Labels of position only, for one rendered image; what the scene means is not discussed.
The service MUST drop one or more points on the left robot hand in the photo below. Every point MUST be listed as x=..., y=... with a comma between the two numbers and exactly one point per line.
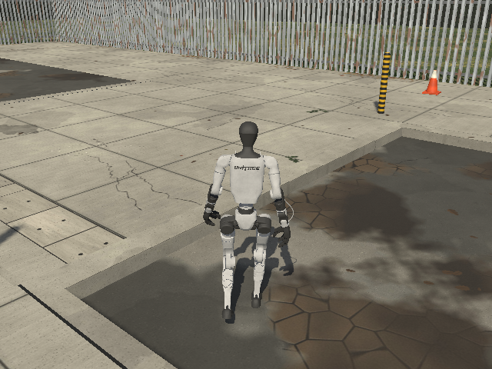
x=214, y=215

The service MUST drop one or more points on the robot head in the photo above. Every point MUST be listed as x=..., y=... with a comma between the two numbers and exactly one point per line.
x=248, y=132

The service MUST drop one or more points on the robot left forearm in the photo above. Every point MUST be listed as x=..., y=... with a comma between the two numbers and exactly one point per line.
x=211, y=201

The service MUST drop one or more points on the robot right forearm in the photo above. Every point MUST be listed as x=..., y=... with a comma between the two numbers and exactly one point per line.
x=281, y=210

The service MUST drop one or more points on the robot right upper arm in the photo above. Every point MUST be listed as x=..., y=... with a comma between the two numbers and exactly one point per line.
x=274, y=176

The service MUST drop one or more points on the robot left upper arm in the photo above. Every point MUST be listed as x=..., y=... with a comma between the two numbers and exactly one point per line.
x=219, y=172

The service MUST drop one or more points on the right robot shin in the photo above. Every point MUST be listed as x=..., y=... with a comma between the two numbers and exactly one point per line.
x=258, y=274

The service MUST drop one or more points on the right robot hand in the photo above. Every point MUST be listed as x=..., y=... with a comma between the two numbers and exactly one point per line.
x=285, y=237

